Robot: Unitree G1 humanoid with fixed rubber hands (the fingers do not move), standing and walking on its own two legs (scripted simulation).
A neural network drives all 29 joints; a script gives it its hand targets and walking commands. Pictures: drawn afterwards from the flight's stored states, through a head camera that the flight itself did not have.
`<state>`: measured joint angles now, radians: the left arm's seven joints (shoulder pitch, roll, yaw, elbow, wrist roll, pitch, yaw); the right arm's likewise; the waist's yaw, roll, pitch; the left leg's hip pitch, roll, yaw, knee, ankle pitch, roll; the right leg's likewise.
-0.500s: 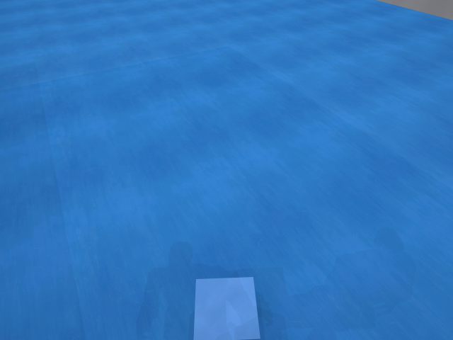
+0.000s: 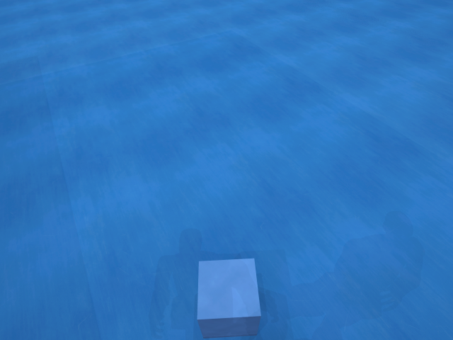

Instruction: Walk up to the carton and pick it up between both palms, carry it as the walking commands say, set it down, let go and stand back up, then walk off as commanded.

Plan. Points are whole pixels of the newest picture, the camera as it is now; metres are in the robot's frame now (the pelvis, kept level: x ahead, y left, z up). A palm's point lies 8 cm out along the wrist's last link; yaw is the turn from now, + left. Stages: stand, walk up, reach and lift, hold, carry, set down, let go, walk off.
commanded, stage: stand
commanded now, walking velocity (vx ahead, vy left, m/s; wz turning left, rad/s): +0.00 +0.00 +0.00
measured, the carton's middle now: (228, 299) +0.42 +0.05 -0.64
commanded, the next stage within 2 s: reach and lift in 0.54 s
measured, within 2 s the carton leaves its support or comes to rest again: neither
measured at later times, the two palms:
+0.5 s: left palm out of the picture +0.01 +0.24 -0.14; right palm out of the picture +0.07 -0.24 -0.13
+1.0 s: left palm out of the picture +0.14 +0.24 -0.15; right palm out of the picture +0.17 -0.21 -0.14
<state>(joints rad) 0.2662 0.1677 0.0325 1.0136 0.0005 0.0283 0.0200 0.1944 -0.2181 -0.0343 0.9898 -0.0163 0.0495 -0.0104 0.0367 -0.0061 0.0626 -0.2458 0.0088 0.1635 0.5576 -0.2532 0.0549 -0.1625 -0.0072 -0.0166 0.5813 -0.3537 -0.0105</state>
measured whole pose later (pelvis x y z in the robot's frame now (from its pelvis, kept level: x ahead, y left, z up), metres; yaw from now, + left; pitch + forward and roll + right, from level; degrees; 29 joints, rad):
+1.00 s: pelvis -0.01 +0.02 -0.02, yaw +0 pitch +8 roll -1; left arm 0.05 0.16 0.03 0.63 0.00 0.24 -0.01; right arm -0.01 -0.22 -0.05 0.74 0.00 0.18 0.05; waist 0.04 -0.02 0.11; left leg -0.59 0.01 0.16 0.73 -0.29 0.09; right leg -0.50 -0.01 -0.01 0.74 -0.39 -0.01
